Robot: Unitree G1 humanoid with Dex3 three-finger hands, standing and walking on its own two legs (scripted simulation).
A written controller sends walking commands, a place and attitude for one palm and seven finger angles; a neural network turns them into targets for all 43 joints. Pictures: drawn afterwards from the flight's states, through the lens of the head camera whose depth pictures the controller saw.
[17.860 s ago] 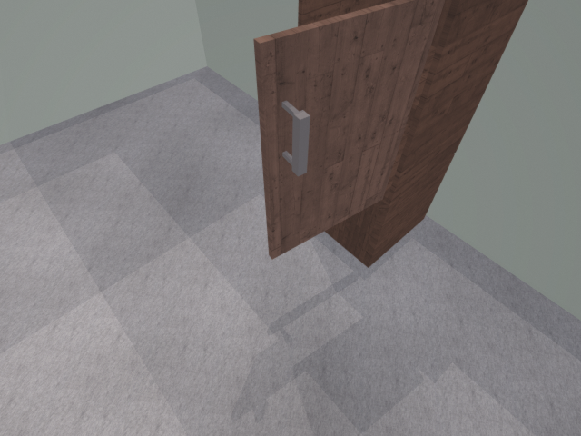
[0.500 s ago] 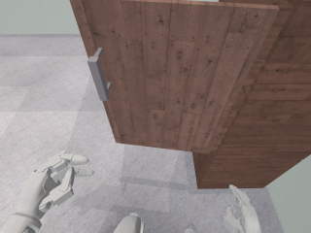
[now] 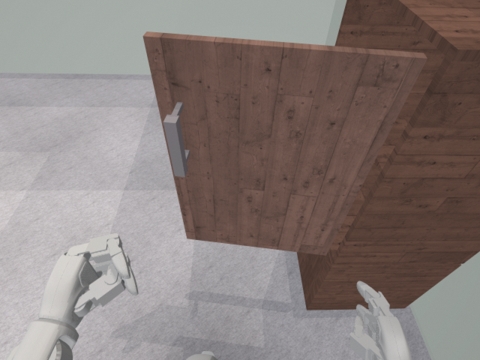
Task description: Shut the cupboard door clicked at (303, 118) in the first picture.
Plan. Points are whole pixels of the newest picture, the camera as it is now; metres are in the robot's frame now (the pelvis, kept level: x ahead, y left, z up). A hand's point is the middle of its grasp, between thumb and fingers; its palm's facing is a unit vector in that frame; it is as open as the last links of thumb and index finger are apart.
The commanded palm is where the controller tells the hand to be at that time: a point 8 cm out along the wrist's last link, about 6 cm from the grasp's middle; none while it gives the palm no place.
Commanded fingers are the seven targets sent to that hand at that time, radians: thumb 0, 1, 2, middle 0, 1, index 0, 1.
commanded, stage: raise the hand and make a fist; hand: left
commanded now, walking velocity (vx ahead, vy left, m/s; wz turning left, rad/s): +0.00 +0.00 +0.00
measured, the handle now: (179, 140) +0.47 +0.15 +0.12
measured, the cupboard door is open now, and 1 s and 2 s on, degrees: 82 82 82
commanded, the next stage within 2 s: bring the fist close to the handle in 0.70 s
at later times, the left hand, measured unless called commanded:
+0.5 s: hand (125, 253) +0.23 +0.18 +0.12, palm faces -0.04 -1.00 -0.05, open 3.1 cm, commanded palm +0.21 +0.23 +0.12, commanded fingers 0.00 0.90 0.90 -1.30 -1.50 -1.30 -1.50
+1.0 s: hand (140, 243) +0.25 +0.16 +0.12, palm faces -0.04 -1.00 -0.06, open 3.1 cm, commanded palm +0.24 +0.21 +0.12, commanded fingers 0.00 0.90 0.90 -1.30 -1.50 -1.30 -1.50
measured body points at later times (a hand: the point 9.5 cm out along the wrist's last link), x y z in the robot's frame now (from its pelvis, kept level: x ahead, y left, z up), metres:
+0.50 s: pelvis +0.01 -0.01 +0.02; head +0.00 -0.01 +0.47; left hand +0.23 +0.23 +0.12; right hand +0.18 -0.24 -0.04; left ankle +0.06 +0.09 -0.69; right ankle -0.01 -0.13 -0.69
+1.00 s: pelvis +0.01 -0.02 +0.02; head +0.00 -0.03 +0.47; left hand +0.25 +0.22 +0.12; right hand +0.18 -0.25 -0.05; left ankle +0.05 +0.08 -0.69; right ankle -0.01 -0.13 -0.69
